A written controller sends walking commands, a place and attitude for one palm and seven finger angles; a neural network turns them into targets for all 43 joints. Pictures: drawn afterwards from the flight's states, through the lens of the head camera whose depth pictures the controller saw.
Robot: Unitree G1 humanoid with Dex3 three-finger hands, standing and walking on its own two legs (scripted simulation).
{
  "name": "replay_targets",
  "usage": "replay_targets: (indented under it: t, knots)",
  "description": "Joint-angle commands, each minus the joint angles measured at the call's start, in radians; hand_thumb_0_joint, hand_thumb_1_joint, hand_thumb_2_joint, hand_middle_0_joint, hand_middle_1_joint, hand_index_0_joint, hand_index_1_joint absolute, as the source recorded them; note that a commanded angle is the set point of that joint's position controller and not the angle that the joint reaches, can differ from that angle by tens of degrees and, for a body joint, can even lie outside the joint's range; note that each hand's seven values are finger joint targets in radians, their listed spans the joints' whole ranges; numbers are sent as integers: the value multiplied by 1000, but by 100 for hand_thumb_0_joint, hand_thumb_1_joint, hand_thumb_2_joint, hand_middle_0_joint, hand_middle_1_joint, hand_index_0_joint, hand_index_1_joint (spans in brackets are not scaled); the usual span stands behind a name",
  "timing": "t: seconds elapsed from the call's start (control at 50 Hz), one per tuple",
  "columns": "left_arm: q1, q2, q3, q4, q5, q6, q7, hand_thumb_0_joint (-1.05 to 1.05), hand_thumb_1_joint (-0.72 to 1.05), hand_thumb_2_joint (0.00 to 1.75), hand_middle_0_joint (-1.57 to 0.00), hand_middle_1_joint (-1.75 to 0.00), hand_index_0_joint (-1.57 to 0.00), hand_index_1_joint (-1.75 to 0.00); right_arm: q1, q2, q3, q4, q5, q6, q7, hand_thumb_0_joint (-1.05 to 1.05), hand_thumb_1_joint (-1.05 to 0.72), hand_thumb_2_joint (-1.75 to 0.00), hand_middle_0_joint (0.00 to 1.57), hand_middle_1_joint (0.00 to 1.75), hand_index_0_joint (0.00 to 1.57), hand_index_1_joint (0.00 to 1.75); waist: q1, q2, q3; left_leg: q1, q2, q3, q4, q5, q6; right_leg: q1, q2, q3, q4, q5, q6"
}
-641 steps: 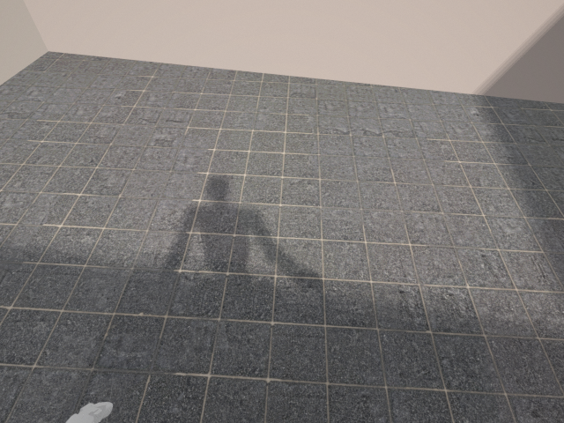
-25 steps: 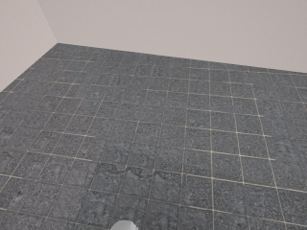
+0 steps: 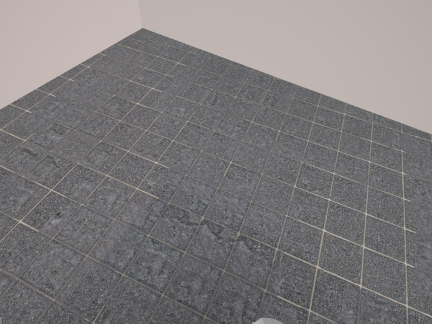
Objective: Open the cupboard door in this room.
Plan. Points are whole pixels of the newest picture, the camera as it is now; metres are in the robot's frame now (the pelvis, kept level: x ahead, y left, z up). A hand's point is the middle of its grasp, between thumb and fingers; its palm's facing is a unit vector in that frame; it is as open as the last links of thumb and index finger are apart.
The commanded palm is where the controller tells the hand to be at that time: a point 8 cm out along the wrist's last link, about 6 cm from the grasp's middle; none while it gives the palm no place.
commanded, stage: turn or walk to find it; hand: left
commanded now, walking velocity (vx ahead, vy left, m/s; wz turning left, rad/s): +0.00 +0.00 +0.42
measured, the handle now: out of the picture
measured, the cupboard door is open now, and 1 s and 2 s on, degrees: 0 0 0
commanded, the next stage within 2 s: none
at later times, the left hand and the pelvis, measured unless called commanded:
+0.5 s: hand out of the picture +0.00 +0.14 -0.15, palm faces +0.26 -0.93 -0.27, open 7.4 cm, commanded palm none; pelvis -0.02 -0.06 +0.00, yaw +14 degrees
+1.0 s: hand out of the picture -0.09 +0.18 -0.17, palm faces +0.47 -0.84 -0.27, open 7.4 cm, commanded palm none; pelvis -0.06 -0.04 -0.01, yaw +25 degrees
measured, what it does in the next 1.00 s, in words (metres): steps on the spot, turning left: right foot, then left foot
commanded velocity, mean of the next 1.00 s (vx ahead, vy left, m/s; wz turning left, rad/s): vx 0.00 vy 0.00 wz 0.42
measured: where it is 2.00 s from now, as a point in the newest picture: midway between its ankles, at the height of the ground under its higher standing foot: outside the picture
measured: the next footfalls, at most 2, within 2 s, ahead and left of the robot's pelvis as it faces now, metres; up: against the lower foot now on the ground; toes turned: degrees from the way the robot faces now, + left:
right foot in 0.20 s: +0.04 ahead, -0.14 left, +0.00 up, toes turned +2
left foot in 0.68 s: -0.06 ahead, +0.10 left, +0.00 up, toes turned +24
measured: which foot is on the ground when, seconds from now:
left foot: down 0.00-0.20, up 0.22-0.66, down 0.68-1.00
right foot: up 0.00-0.18, down 0.20-0.68, up 0.70-1.00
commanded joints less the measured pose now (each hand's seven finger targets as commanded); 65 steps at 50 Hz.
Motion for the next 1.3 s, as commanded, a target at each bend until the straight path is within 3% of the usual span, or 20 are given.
replay_targets:
  t: [0.0, 0.14, 0.16, 0.18, 0.2, 0.26, 0.3, 0.54, 0.62, 0.64, 0.66, 0.68, 0.72, 0.8, 0.92, 1.02, 1.04, 1.08, 1.16, 1.28]
  knots:
    - [-60, 52, 2, -105, -2, -21, 3, 0, 90, 90, -20, -30, -20, -30, 93, -217, -70, -39, -8, -9, -16, 0, -90, -90, 20, 30, 20, 30, -67, 177, -102, 150, 267, -264, -81, 533, 144, -58, 5, 15, -106, -48, -6]
    - [59, 58, 7, -90, -8, -45, 9, 0, 90, 90, -20, -30, -20, -30, 46, -204, -77, -62, -3, 2, -9, 0, -90, -90, 20, 30, 20, 30, 3, 162, -141, -69, 171, -297, 24, 364, 68, 308, 41, -17, -598, 199, -37]
    - [84, 110, 16, -88, -1, -57, 13, 0, 90, 90, -20, -30, -20, -30, 63, -166, -72, -66, 5, -1, -3, 0, -90, -90, 20, 30, 20, 30, 9, 47, -162, -190, 112, -249, 112, 206, 14, 452, -62, 81, -690, 263, -66]
    - [107, 188, 31, -86, 14, -65, 20, 0, 90, 90, -20, -30, -20, -30, 69, -105, -60, -88, 9, -4, 3, 0, -90, -90, 20, 30, 20, 30, 20, -211, -160, -353, -34, -75, 312, -179, -56, 521, -309, 310, -719, 392, -166]
    - [95, 199, 36, -101, 4, -65, 19, 0, 90, 90, -20, -30, -20, -30, 53, -143, -73, -90, -2, 14, -3, 0, -90, -90, 20, 30, 20, 30, 30, -252, -137, -339, -20, -86, 509, -359, -63, 367, -408, 360, -754, 381, -256]
    - [-52, 106, 17, -135, 2, -60, 22, 0, 90, 90, -20, -30, -20, -30, 93, -137, -79, -33, -8, 35, 12, 0, -90, -90, 20, 30, 20, 30, -51, -66, -32, -348, 30, -90, 758, -198, -70, 239, -270, 173, -742, 316, -235]
    - [-52, 82, 10, -138, 4, -69, 20, 0, 90, 90, -20, -30, -20, -30, 124, -121, -73, -14, -9, 39, 17, 0, -90, -90, 20, 30, 20, 30, -53, -106, -38, -338, 41, -58, 778, -132, -91, 256, -222, 68, -726, 390, -208]
    - [89, 156, 34, -57, 18, -58, 16, 0, 90, 90, -20, -30, -20, -30, -4, -98, -41, -35, 7, 23, 14, 0, -90, -90, 20, 30, 20, 30, 24, -163, -86, -199, 54, 59, 353, -240, -93, 354, -284, 13, -654, 549, -253]
    - [71, 151, 36, -44, 7, -46, 12, 0, 90, 90, -20, -30, -20, -30, 72, -116, -40, -20, 6, 4, 9, 0, -90, -90, 20, 30, 20, 30, -28, -116, -128, 17, 47, 94, 13, -19, -70, 279, -253, -63, -516, 503, -168]
    - [77, 124, 32, -52, -1, -39, 10, 0, 90, 90, -20, -30, -20, -30, 102, -166, -51, -17, 3, -6, 10, 0, -90, -90, 20, 30, 20, 30, -50, 5, -150, 146, 121, 3, -82, 101, -43, 162, -203, -113, -391, 369, -114]
    - [77, 62, 17, -78, -4, -34, 3, 0, 90, 90, -20, -30, -20, -30, 116, -257, -71, -23, -4, -9, 8, 0, -90, -90, 20, 30, 20, 30, -58, 287, -143, 242, 346, -281, -113, 364, 45, -65, -74, -156, -202, -31, -46]
    - [27, 48, 4, -111, 3, -27, 4, 0, 90, 90, -20, -30, -20, -30, 154, -300, -78, -18, -5, 0, 4, 0, -90, -90, 20, 30, 20, 30, -86, 293, -122, 166, 440, -325, -128, 466, 139, -90, -42, -98, -62, -226, -42]
    - [-46, 65, 13, -98, 1, -9, 7, 0, 90, 90, -20, -30, -20, -30, 94, -254, -65, -17, -10, -1, -16, 0, -90, -90, 20, 30, 20, 30, -74, 301, -47, 35, 360, -292, -156, 336, 136, -99, -41, 1, 60, -136, -39]
    - [28, 63, 13, -55, 3, -17, -7, 0, 90, 90, -20, -30, -20, -30, 12, -216, -52, -47, -4, -12, -17, 0, -90, -90, 20, 30, 20, 30, -28, 184, -75, 62, 261, -171, -127, 379, 112, -72, -23, -2, 57, -6, -23]
    - [-19, 41, 3, -94, -3, -21, -2, 0, 90, 90, -20, -30, -20, -30, 56, -225, -67, -47, -9, -3, -12, 0, -90, -90, 20, 30, 20, 30, -56, 186, -87, 78, 264, -241, -101, 392, 135, -17, 9, -6, -141, -55, -19]
    - [95, 44, 6, -77, -7, -42, 2, 0, 90, 90, -20, -30, -20, -30, 14, -217, -76, -72, -5, 6, -6, 0, -90, -90, 20, 30, 20, 30, -3, 182, -130, -55, 196, -262, 0, 326, 83, 253, 49, -41, -531, 137, -32]
    - [126, 75, 13, -69, -2, -52, 6, 0, 90, 90, -20, -30, -20, -30, 13, -189, -73, -76, 1, 5, -3, 0, -90, -90, 20, 30, 20, 30, 14, 105, -134, -148, 143, -228, 69, 206, 35, 367, -1, 0, -646, 214, -44]
    - [128, 204, 39, -91, 12, -62, 15, 0, 90, 90, -20, -30, -20, -30, 2, -128, -68, -111, 1, 14, 2, 0, -90, -90, 20, 30, 20, 30, 33, -253, -96, -367, -29, -55, 475, -334, -64, 355, -397, 368, -777, 286, -234]
    - [-50, 93, 17, -138, 6, -60, 18, 0, 90, 90, -20, -30, -20, -30, 72, -135, -80, -37, -10, 41, 20, 0, -90, -90, 20, 30, 20, 30, -58, -77, -7, -339, 38, -78, 789, -144, -70, 170, -244, 129, -767, 185, -203]
    - [64, 99, 18, -98, 10, -70, 20, 0, 90, 90, -20, -30, -20, -30, 40, -117, -64, -25, -7, 39, 20, 0, -90, -90, 20, 30, 20, 30, -1, -104, -58, -337, 55, -21, 651, -153, -108, 340, -250, 44, -726, 398, -219]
